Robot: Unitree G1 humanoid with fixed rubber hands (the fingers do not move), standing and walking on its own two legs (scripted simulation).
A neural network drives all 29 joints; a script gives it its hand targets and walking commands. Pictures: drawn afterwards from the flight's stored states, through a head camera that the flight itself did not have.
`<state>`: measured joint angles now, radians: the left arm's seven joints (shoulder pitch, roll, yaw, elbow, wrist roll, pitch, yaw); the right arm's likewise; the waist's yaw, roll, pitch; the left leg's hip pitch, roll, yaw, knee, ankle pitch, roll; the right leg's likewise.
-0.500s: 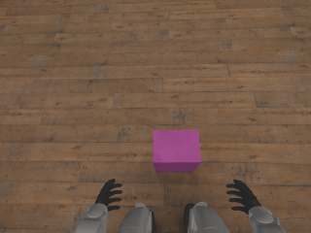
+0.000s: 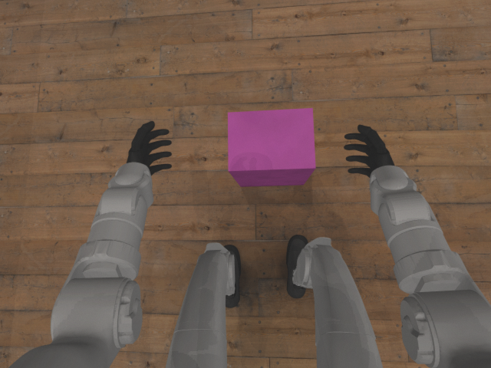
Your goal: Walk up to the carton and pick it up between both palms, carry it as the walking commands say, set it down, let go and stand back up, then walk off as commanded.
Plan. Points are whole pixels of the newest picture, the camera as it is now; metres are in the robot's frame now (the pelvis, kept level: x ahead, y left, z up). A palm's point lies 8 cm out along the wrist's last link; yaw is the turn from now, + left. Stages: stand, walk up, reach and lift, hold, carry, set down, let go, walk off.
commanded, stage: reach and lift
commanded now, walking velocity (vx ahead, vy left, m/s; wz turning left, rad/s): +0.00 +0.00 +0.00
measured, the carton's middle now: (270, 153) +0.52 -0.01 -0.53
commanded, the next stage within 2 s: none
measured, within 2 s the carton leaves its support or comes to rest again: neither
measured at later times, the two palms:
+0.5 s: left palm (150, 119) +0.50 +0.22 -0.15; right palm (365, 109) +0.50 -0.18 -0.15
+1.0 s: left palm (183, 129) +0.52 +0.19 -0.26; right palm (350, 127) +0.51 -0.18 -0.27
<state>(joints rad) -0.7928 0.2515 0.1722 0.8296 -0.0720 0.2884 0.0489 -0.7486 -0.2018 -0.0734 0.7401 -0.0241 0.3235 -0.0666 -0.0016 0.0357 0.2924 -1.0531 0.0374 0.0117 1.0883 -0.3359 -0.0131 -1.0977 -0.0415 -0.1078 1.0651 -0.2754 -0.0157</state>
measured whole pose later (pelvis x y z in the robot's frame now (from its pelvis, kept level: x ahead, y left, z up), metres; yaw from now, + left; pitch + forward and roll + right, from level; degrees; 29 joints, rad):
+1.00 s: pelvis +0.00 +0.02 -0.13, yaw +0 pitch +41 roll -1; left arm -1.22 0.25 0.20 0.95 -0.08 0.14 0.12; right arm -1.23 -0.32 -0.22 1.03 0.04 0.10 0.00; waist 0.00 0.04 0.13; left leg -1.82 0.01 -0.02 1.56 -0.46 -0.01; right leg -1.85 -0.04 -0.08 1.50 -0.37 -0.04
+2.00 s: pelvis -0.03 +0.02 -0.28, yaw -1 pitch +30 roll +0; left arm -1.47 0.38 0.10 1.05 -0.29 0.08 0.14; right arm -1.53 -0.43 -0.05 1.18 0.27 0.07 -0.09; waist 0.00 0.04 0.51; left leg -2.09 0.00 -0.02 2.13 -0.57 -0.02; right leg -2.14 -0.05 -0.06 2.06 -0.45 -0.05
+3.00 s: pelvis -0.02 +0.02 -0.29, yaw +0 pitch +30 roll +0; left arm -1.51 0.25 0.16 1.10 -0.16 0.09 0.15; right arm -1.53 -0.40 0.01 1.17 0.24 0.11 -0.11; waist 0.00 0.05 0.50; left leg -2.11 -0.01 -0.02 2.16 -0.58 -0.01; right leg -2.16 -0.05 -0.05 2.09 -0.46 -0.05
